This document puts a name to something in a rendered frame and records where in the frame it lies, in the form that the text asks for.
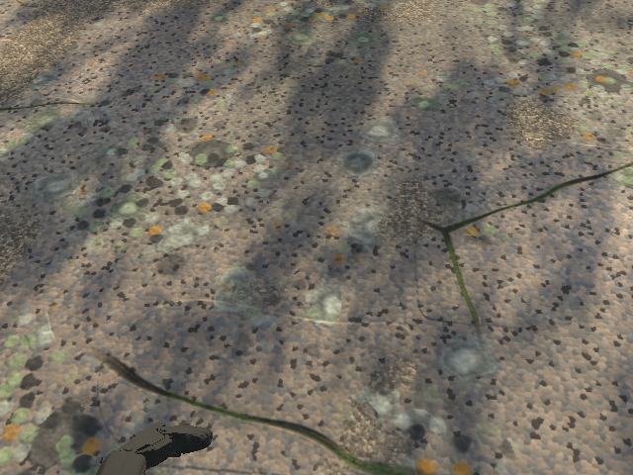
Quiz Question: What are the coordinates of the left robot hand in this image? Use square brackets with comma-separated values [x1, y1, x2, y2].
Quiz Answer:
[96, 422, 213, 475]

